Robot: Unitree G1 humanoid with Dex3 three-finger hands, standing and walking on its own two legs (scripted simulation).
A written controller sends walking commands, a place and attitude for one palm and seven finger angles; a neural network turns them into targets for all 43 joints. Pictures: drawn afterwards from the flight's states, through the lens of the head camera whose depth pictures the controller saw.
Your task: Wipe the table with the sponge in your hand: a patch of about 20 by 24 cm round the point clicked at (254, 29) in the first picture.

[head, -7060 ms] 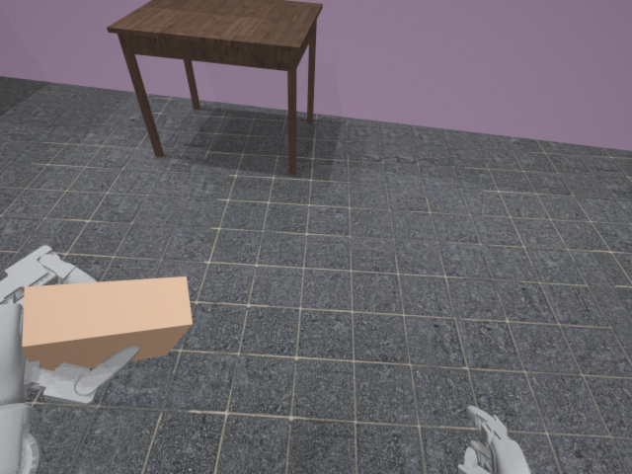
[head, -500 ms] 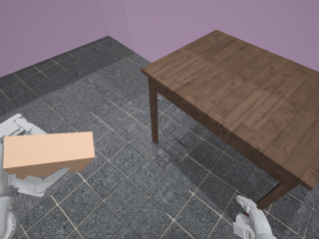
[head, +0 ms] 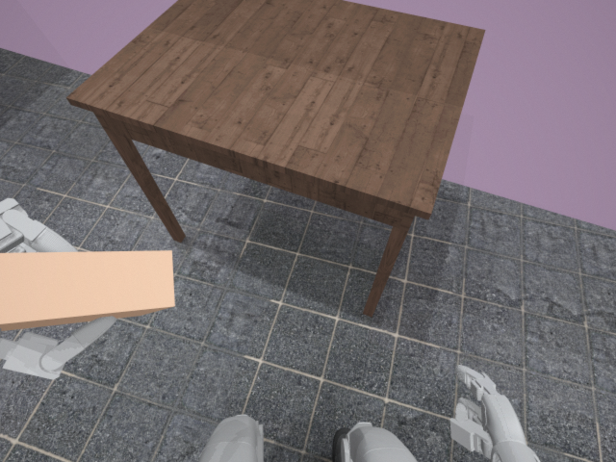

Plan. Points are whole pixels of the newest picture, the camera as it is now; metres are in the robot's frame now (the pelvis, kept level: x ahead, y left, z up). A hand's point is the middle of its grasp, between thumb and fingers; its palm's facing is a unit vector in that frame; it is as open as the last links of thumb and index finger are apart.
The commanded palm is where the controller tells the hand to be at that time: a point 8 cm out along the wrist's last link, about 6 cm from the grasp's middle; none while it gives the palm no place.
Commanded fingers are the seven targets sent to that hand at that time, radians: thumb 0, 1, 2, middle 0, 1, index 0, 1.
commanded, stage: turn to face it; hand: left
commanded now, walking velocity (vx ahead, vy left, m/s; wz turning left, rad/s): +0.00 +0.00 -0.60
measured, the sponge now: (105, 290) +0.25 +0.19 +0.15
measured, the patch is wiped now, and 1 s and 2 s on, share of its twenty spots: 0.00 0.00 0.00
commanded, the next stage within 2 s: take the last steps up to it in 1.22 s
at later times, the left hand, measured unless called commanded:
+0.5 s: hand (163, 321) +0.22 +0.12 +0.19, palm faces +0.14 -0.90 -0.42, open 9.1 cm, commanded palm +0.17 +0.18 +0.19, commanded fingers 0.00 0.10 1.30 -1.20 -1.60 -1.20 -1.60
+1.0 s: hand (299, 377) +0.18 +0.01 +0.18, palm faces -0.15 -0.90 -0.42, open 9.1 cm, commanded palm +0.16 +0.08 +0.19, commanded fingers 0.00 0.10 1.30 -1.20 -1.60 -1.20 -1.60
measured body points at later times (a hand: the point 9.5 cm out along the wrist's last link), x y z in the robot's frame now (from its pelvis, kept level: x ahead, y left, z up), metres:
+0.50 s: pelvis -0.07 -0.04 +0.00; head -0.04 -0.06 +0.45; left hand +0.20 +0.16 +0.21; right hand +0.05 -0.26 -0.09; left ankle +0.01 +0.13 -0.72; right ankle -0.09 -0.15 -0.71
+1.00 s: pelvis -0.13 -0.06 +0.01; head -0.10 -0.07 +0.46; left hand +0.18 +0.06 +0.21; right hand -0.12 -0.38 -0.06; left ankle -0.08 +0.07 -0.72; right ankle -0.10 -0.15 -0.72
